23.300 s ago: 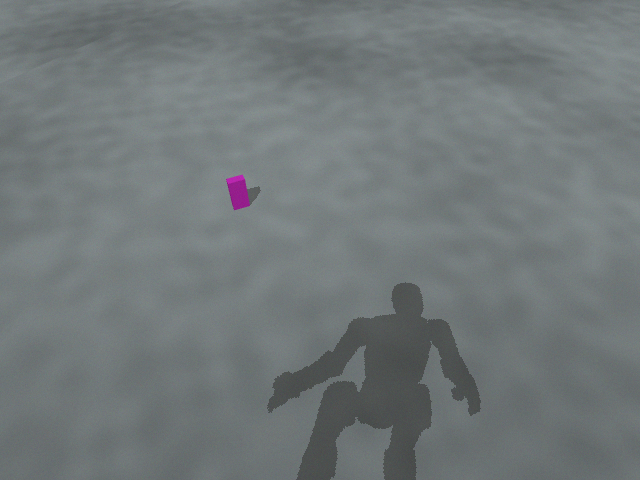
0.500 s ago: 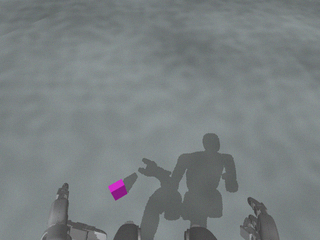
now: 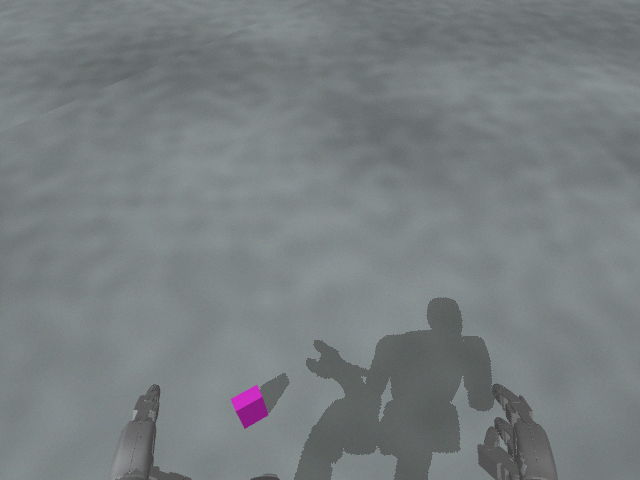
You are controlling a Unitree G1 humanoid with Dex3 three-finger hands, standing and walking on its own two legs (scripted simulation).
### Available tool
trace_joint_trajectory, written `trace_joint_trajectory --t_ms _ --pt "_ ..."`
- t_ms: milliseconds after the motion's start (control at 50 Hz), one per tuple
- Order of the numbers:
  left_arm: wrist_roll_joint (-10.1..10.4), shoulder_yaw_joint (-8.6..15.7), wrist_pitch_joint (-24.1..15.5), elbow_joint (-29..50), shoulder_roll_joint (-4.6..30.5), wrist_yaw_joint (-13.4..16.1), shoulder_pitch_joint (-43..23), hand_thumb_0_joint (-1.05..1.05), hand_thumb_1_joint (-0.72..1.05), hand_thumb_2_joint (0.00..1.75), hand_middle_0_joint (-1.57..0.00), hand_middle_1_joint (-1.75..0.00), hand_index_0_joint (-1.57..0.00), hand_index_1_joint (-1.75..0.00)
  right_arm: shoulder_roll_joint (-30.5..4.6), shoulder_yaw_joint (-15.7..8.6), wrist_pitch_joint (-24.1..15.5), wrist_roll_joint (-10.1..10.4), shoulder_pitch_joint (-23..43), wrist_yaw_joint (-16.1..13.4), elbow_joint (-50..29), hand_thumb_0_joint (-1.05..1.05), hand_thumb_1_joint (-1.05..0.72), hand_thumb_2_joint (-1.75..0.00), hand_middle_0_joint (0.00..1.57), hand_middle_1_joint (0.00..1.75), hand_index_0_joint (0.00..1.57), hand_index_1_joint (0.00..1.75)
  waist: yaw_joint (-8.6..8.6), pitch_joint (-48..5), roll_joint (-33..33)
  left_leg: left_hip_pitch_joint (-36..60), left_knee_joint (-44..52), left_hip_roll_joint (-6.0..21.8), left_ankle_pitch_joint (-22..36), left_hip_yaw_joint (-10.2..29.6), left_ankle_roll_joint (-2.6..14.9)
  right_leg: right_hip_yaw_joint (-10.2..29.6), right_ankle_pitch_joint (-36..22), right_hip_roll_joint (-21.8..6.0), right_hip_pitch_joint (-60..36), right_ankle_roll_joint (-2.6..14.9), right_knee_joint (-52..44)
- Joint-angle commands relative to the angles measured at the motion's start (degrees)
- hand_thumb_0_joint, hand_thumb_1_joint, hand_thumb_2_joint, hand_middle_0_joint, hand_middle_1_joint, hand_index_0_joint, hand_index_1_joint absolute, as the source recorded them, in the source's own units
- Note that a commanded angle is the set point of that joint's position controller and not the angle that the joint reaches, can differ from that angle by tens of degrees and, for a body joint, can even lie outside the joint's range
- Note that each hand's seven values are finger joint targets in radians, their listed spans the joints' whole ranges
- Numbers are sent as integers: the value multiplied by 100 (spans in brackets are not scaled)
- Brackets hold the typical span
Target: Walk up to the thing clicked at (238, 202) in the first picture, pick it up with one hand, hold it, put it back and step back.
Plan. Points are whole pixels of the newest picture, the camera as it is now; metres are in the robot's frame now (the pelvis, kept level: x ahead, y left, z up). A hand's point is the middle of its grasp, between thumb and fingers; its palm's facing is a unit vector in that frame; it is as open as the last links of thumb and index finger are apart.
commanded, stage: home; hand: left
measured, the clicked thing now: (250, 407) +0.40 +0.22 -0.64
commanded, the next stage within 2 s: stand in 1.36 s
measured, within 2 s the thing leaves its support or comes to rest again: neither
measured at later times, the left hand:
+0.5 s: hand (192, 475) +0.15 +0.17 -0.06, palm faces +0.10 -0.95 -0.28, open 17.6 cm
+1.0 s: hand (191, 468) +0.16 +0.18 -0.06, palm faces +0.10 -0.96 -0.28, open 17.7 cm
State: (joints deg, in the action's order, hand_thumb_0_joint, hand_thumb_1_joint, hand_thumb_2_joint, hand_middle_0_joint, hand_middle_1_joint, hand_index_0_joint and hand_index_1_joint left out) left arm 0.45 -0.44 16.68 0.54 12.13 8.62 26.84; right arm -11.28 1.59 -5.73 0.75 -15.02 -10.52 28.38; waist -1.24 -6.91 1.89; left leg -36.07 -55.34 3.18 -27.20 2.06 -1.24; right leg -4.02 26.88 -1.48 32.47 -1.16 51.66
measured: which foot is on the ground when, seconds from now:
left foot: down 0.00-1.00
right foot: down 0.00-1.00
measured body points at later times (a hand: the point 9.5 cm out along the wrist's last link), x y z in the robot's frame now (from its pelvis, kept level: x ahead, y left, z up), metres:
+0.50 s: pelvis -0.02 -0.01 +0.00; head +0.00 -0.01 +0.45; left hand +0.14 +0.22 -0.04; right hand +0.14 -0.25 -0.07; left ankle +0.01 +0.13 -0.69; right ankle -0.01 -0.13 -0.69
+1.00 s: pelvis -0.01 +0.00 +0.00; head +0.00 +0.00 +0.45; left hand +0.15 +0.23 -0.04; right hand +0.15 -0.24 -0.07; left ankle +0.01 +0.13 -0.69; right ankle -0.01 -0.13 -0.69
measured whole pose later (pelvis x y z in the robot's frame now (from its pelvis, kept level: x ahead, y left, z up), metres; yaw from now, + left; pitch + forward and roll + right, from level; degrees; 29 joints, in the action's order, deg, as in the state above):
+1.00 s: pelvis -0.01 +0.00 +0.00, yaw +0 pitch +7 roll -2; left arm 0.4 -0.2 15.3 -2.1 11.4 7.5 25.9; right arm -11.1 1.6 -7.5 0.6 -15.2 -10.7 30.4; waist -1.2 -5.9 1.7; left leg -34.7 -53.5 3.4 -25.5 1.7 -1.5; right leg -3.6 25.4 -1.2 31.6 -0.8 50.5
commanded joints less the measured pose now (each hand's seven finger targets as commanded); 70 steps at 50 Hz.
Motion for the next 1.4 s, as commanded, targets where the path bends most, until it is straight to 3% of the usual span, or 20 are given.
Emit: trace_joint_trajectory --t_ms 0,40,120,160,200,240,280,300,340,360,540,920,1160,1240,1380 --pt "-29 473 -346 1392 805 61 -431 0 -53 7 -5 -6 -5 -6 -700 -280 -320 -35 242 -77 -828 0 -90 -90 20 30 20 30 7 -631 153 697 860 -253 1755 -193 97 -5 -1659 236 -361 112 -814" --pt "-24 147 -258 459 280 -10 147 0 -54 6 -5 -6 -5 -6 -680 -246 -340 -32 324 -49 -866 0 -90 -90 20 30 20 30 -92 -211 -156 533 933 -237 1427 -174 113 -32 -1345 259 -216 99 -873" --pt "-18 470 -367 1228 750 17 -342 0 -54 6 -5 -6 -5 -6 -694 -267 -332 -22 349 -53 -896 0 -90 -90 20 30 20 30 41 -506 170 601 1012 -266 1235 -199 107 -7 -1134 238 -292 128 -940" --pt "2 233 -324 727 397 -34 -32 0 -56 5 -5 -5 -5 -5 -658 -243 -353 -18 364 -53 -917 0 -90 -90 20 30 20 30 -49 -262 -110 504 1004 -260 1121 -213 136 -1 -1081 242 -206 98 -986" --pt "8 393 -395 1217 655 -1 -414 0 -55 5 -5 -6 -5 -6 -665 -254 -359 -18 343 -64 -892 0 -90 -90 20 30 20 30 -8 -455 109 564 990 -273 1102 -227 132 29 -1064 218 -267 110 -986" --pt "-11 279 -364 822 514 -31 -157 0 -58 4 -5 -5 -5 -5 -676 -247 -381 -15 380 -60 -909 0 -90 -90 20 30 20 30 -43 -318 -44 497 1019 -269 973 -226 140 16 -927 237 -196 106 -1002" --pt "-1 331 -400 1027 586 -18 -322 0 -58 4 -5 -5 -5 -5 -673 -251 -395 -12 363 -70 -885 0 -90 -90 20 30 20 30 -36 -358 56 528 1034 -272 904 -245 133 44 -863 228 -154 115 -1018" --pt "-7 203 -376 676 390 -45 -125 0 -58 4 -5 -5 -5 -5 -668 -240 -408 -18 375 -61 -891 0 -90 -90 20 30 20 30 -68 -280 -117 502 1060 -258 821 -206 142 13 -771 246 -139 111 -1022" --pt "-9 393 -447 1246 667 -9 -432 0 -58 4 -5 -5 -5 -5 -669 -252 -416 -24 351 -69 -873 0 -90 -90 20 30 20 30 7 -527 101 578 1062 -258 872 -196 129 12 -803 238 -235 130 -995" --pt "-17 289 -407 696 478 -27 -125 0 -59 3 -5 -5 -5 -5 -681 -250 -422 -22 341 -68 -871 0 -90 -90 20 30 20 30 -37 -370 -78 506 1058 -255 837 -195 140 4 -770 252 -176 115 -1009" --pt "-16 290 -451 823 501 -46 -358 0 -60 2 -5 -5 -5 -5 -646 -229 -486 -34 385 -98 -829 0 -90 -90 20 30 20 30 -25 -204 28 463 1117 -259 587 -226 135 27 -529 240 -52 114 -1073" --pt "-39 287 -438 784 471 -41 -251 0 -61 2 -4 -4 -5 -4 -649 -249 -500 -63 327 -107 -705 0 -90 -90 20 30 20 30 -11 -443 9 664 1006 -236 1360 -228 133 34 -1303 246 -342 106 -948" --pt "-30 296 -427 789 462 -36 -301 0 -61 1 -4 -4 -4 -4 -654 -241 -499 -49 358 -87 -737 0 -90 -90 20 30 20 30 7 -406 44 672 1077 -238 1284 -230 121 11 -1193 251 -348 125 -969" --pt "-37 268 -427 756 441 -39 -312 0 -61 1 -4 -4 -4 -4 -661 -246 -514 -53 403 -73 -725 0 -90 -90 20 30 20 30 1 -278 74 635 1213 -202 1001 -151 103 -47 -886 284 -243 157 -953" --pt "-35 302 -432 821 493 -36 -346 0 -61 2 -5 -4 -5 -4 -650 -248 -510 -61 337 -89 -731 0 -90 -90 20 30 20 30 -5 -425 51 670 1055 -230 1318 -219 120 2 -1233 257 -335 121 -959"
